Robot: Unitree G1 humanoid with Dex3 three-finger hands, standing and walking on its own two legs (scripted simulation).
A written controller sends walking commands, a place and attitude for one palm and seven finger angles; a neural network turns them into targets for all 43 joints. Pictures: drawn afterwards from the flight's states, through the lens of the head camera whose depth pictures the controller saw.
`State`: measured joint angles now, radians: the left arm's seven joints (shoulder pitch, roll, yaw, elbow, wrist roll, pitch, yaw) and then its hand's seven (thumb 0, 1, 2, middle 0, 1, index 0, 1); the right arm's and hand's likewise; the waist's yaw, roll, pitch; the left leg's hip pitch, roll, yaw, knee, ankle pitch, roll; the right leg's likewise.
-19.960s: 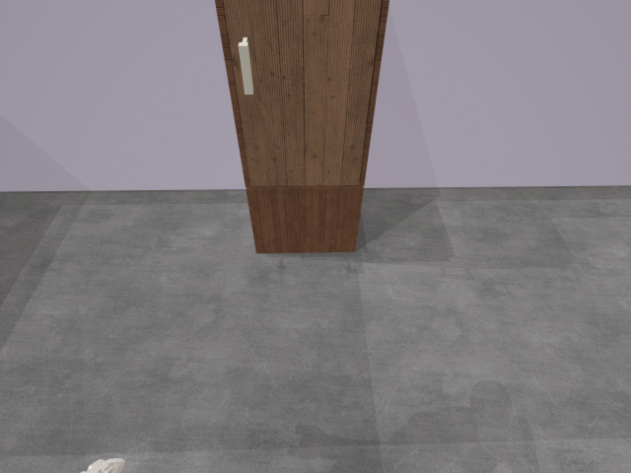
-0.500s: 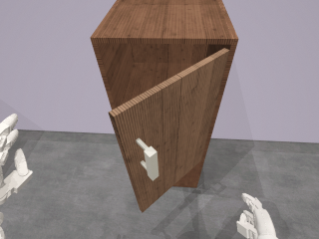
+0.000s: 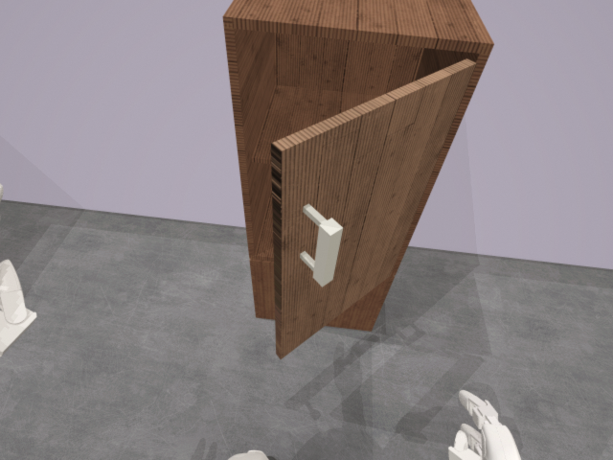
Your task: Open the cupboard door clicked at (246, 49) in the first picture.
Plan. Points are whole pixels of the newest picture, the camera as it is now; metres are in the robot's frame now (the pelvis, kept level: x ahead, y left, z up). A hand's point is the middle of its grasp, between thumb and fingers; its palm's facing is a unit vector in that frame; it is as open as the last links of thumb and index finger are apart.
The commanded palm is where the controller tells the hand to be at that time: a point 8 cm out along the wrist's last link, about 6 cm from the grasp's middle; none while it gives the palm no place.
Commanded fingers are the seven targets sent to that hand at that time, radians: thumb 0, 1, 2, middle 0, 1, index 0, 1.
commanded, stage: step back with the hand held close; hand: left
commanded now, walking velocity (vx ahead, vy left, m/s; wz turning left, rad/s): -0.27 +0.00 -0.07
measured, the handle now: (317, 245) +0.39 +0.01 +0.05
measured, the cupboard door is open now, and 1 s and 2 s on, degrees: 45 45 45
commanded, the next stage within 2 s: stop stepping back and stand still in 0.30 s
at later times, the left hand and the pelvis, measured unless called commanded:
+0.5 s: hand out of the picture +0.12 +0.27 +0.18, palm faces +0.35 -0.84 -0.42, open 7.4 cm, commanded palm +0.06 +0.31 +0.19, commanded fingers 0.00 0.90 0.90 -0.20 -0.30 -0.20 -0.30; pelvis -0.10 +0.02 +0.01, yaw -3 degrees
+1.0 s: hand out of the picture +0.04 +0.25 +0.18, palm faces +0.26 -0.81 -0.52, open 7.4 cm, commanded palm -0.01 +0.30 +0.19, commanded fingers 0.00 0.90 0.90 -0.20 -0.30 -0.20 -0.30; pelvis -0.18 +0.02 +0.01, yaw -7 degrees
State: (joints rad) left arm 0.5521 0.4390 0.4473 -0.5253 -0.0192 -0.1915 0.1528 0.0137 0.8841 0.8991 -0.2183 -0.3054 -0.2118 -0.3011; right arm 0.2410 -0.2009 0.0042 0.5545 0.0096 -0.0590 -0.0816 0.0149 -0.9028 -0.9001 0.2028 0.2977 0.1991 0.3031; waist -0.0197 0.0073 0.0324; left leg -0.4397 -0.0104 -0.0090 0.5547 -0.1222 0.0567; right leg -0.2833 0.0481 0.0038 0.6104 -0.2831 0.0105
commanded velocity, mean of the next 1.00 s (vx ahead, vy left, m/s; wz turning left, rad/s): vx -0.03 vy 0.00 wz -0.03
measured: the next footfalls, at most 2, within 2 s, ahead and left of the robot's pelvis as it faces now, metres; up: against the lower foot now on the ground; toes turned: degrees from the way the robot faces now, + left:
right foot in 0.56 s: -0.15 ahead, -0.06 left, +0.00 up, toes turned -9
left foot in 0.70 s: -0.01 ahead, +0.10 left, +0.00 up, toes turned -5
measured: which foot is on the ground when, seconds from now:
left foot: down 0.00-0.56, up 0.58-0.68, down 0.70-0.94, up 0.96-1.00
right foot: down 0.00-0.24, up 0.26-0.54, down 0.56-1.00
